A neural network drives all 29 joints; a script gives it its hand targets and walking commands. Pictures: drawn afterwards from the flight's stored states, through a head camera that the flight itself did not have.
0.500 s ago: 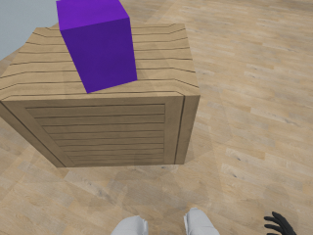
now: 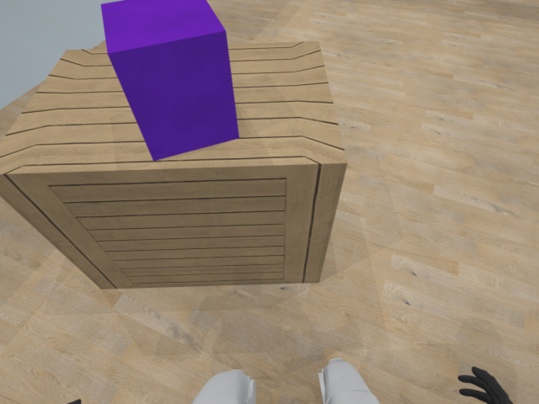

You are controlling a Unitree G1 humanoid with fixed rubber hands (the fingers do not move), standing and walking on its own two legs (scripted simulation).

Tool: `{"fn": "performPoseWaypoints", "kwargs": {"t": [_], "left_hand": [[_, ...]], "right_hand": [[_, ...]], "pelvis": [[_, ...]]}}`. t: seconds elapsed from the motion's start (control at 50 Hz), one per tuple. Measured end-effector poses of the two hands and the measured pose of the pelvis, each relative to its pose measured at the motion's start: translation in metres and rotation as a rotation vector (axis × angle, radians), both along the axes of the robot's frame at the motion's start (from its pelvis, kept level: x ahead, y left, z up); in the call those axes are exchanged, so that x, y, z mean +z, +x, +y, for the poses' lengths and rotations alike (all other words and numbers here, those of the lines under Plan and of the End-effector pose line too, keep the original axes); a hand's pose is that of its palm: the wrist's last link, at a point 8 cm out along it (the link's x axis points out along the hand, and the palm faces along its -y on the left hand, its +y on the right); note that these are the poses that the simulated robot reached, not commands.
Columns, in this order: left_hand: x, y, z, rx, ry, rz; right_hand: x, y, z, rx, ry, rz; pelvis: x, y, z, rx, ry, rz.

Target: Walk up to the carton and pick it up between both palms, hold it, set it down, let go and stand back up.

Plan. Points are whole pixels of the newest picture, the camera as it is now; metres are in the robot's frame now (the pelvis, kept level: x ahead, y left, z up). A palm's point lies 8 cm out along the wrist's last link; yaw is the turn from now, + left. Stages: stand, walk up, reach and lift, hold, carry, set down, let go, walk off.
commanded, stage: walk up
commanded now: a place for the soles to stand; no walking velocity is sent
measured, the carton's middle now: (175, 76) +0.75 +0.23 +0.07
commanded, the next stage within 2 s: none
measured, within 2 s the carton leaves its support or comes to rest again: neither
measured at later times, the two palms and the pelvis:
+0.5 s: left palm out of the picture +0.07 +0.32 -0.09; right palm out of the picture +0.11 -0.31 -0.10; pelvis +0.00 +0.00 +0.00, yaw +0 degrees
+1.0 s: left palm out of the picture +0.05 +0.32 -0.08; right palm out of the picture +0.10 -0.32 -0.10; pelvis -0.01 -0.01 +0.00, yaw +0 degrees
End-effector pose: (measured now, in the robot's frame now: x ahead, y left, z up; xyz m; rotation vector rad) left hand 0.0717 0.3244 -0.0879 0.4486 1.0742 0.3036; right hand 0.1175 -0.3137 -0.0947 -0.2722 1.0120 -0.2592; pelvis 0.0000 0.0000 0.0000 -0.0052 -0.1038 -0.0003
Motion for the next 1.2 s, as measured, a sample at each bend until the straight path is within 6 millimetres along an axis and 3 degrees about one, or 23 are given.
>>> {"fn": "performPoseWaypoints", "kwargs": {"t": [0.12, 0.26, 0.5, 0.7, 0.8, 0.98, 1.08, 1.2], "left_hand": [[-0.001, -0.006, 0.006, 0.003, 0.004, 0.011], [-0.006, -0.004, 0.016, 0.000, -0.015, 0.013], [0.001, -0.001, -0.002, 0.002, 0.004, 0.003], [-0.004, -0.012, 0.019, 0.010, -0.003, 0.009], [-0.005, -0.012, 0.012, 0.006, -0.017, 0.014], [0.003, -0.017, -0.008, 0.010, 0.006, 0.008], [0.004, -0.027, 0.007, 0.016, 0.025, 0.026], [0.000, -0.025, 0.018, 0.009, 0.002, 0.004]], "right_hand": [[0.000, -0.003, -0.003, 0.007, -0.019, 0.013], [0.005, -0.011, 0.010, 0.000, -0.029, 0.026], [-0.003, -0.005, -0.001, 0.000, 0.010, 0.009], [0.002, -0.016, 0.013, 0.005, -0.022, 0.021], [0.006, -0.019, 0.013, -0.003, -0.016, 0.020], [-0.001, -0.016, -0.007, 0.002, 0.007, 0.005], [-0.004, -0.021, -0.008, 0.018, -0.019, 0.024], [0.001, -0.030, 0.008, 0.012, -0.025, 0.013]], "pelvis": [[-0.002, -0.003, 0.005, 0.000, -0.008, 0.008], [0.000, -0.003, 0.018, 0.000, -0.017, 0.013], [0.000, 0.000, -0.003, 0.002, 0.007, -0.001], [-0.001, -0.010, 0.019, 0.005, -0.013, 0.002], [0.003, -0.011, 0.014, 0.003, -0.005, 0.006], [0.002, -0.012, -0.008, 0.006, 0.019, -0.008], [-0.002, -0.019, 0.003, 0.008, 0.003, 0.009], [-0.001, -0.025, 0.017, 0.006, -0.010, -0.002]]}}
